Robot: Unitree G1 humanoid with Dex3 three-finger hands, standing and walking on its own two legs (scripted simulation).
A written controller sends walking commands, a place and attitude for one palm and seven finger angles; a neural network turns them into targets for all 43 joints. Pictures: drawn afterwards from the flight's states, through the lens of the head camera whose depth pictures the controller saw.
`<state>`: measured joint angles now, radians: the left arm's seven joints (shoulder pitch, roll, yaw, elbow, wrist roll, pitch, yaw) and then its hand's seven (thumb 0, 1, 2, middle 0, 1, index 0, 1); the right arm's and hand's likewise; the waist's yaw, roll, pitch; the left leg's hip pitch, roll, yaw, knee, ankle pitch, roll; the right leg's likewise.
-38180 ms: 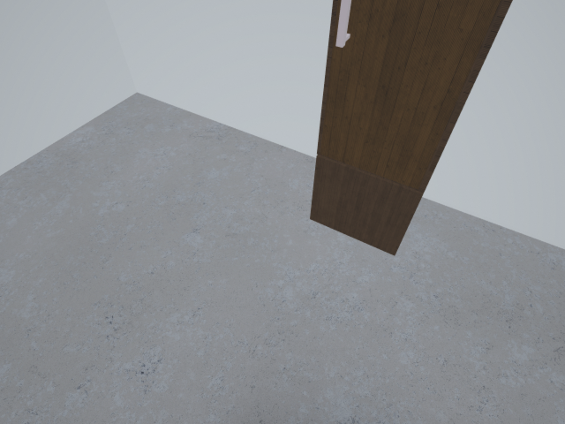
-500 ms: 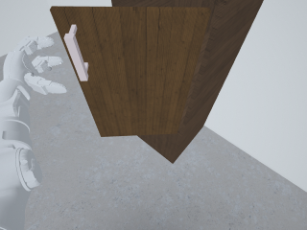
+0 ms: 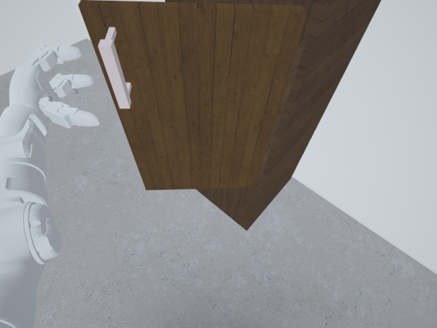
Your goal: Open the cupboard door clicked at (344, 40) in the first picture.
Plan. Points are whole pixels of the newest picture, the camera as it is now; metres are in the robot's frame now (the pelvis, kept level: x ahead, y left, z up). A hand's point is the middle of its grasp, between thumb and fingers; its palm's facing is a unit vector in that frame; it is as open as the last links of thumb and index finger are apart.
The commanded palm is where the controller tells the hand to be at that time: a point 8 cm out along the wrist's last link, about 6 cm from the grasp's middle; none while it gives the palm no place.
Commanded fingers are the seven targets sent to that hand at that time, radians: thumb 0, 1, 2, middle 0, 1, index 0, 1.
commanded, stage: slide the fingers in behind the handle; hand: left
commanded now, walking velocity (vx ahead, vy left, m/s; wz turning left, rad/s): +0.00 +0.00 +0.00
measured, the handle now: (118, 70) +0.54 +0.16 +0.16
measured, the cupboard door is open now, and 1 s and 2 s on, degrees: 44 44 44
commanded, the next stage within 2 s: close the thumb around the handle in 1.56 s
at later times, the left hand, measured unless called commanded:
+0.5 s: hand (103, 90) +0.48 +0.18 +0.17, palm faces +0.01 -1.00 +0.01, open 14.0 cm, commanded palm +0.46 +0.23 +0.16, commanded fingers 0.00 -0.50 0.30 -0.30 -1.20 -0.30 -1.20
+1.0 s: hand (120, 90) +0.48 +0.15 +0.17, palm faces -0.02 -1.00 +0.02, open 14.0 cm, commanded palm +0.46 +0.20 +0.16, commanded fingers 0.00 -0.50 0.30 -0.30 -1.20 -0.30 -1.20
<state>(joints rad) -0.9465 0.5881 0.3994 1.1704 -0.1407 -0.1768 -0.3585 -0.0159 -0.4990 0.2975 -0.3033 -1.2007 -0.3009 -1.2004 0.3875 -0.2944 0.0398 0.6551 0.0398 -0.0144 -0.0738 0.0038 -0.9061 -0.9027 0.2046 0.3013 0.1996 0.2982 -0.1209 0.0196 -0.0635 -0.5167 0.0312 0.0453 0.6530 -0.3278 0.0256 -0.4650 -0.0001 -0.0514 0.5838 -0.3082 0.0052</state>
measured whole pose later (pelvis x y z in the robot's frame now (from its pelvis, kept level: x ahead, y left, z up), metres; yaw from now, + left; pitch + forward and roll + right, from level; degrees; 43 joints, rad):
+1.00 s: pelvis -0.01 -0.01 +0.00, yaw +0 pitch +10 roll -1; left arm -0.97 0.42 0.31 1.12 -0.14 -0.18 -0.21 -0.02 -0.50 0.30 -0.30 -1.20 -0.30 -1.20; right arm 0.39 -0.29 0.02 0.68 0.03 -0.05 -0.05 0.00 -0.91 -0.90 0.20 0.30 0.20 0.30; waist -0.12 0.03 -0.06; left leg -0.50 0.03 0.04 0.64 -0.31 0.01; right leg -0.46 0.00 -0.05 0.60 -0.30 -0.01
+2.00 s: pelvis -0.01 -0.01 +0.00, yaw +1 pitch +9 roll -1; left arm -0.98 0.37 0.26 1.12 -0.13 -0.19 -0.12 -0.01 -0.01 0.51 -0.33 -1.25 -0.31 -1.25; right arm 0.39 -0.27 0.02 0.71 0.03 -0.07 -0.04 0.01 -0.91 -0.90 0.20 0.30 0.20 0.30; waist -0.10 0.04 -0.06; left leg -0.50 0.03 0.03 0.64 -0.31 0.01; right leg -0.46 0.00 -0.06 0.61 -0.32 -0.01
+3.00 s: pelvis +0.01 -0.01 +0.01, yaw -2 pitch +3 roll +0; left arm -0.29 0.09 0.14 0.15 -0.20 0.10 0.06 0.01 0.71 0.75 -0.37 -1.35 -0.35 -1.30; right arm 0.25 -0.24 0.00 0.59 0.05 -0.02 -0.01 0.01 -0.91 -0.90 0.20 0.30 0.19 0.30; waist -0.01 0.05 -0.09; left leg -0.28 0.03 0.08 0.54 -0.32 0.01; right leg -0.27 0.01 -0.01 0.53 -0.31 -0.01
